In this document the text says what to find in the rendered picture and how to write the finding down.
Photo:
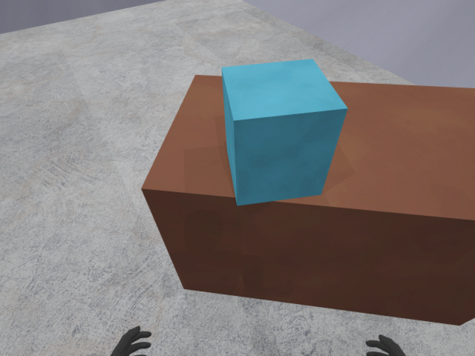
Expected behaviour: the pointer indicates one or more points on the right robot hand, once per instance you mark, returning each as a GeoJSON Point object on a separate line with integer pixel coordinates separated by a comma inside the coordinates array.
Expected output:
{"type": "Point", "coordinates": [387, 345]}

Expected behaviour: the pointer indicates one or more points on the pedestal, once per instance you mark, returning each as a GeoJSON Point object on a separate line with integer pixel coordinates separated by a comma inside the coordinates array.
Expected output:
{"type": "Point", "coordinates": [392, 233]}

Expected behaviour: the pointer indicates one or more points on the carton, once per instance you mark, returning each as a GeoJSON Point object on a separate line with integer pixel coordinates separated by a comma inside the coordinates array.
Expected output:
{"type": "Point", "coordinates": [283, 121]}

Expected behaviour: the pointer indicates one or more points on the left robot hand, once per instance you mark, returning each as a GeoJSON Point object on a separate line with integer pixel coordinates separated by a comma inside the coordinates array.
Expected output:
{"type": "Point", "coordinates": [125, 346]}

